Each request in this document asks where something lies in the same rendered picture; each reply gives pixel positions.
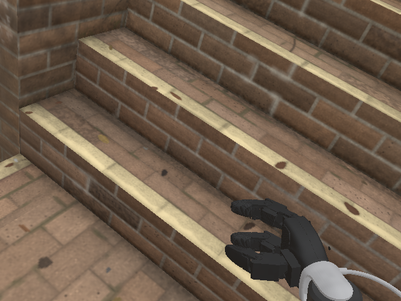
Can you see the robot right forearm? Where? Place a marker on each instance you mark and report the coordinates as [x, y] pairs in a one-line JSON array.
[[323, 281]]

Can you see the robot right hand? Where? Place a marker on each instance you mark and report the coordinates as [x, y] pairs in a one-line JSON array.
[[279, 258]]

